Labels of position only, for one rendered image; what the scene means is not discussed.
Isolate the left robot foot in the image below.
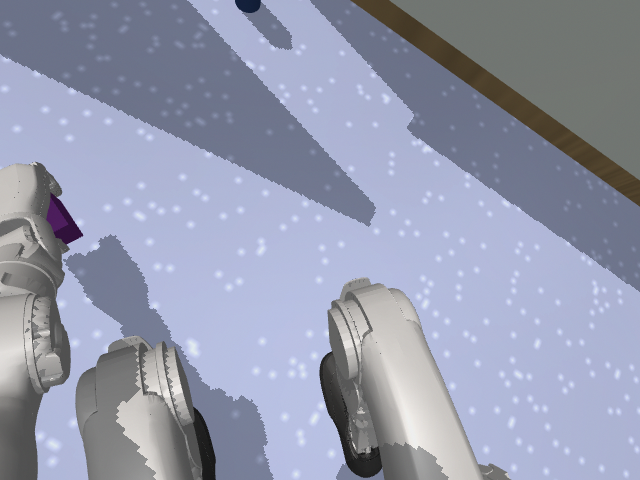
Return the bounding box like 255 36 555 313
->
193 407 216 480

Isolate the right robot hand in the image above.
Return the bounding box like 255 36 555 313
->
478 463 511 480

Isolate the left robot arm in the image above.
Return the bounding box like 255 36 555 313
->
0 212 71 480

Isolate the left robot hand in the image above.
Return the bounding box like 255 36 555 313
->
0 162 70 254

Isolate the right robot foot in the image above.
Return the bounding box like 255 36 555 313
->
320 351 382 478

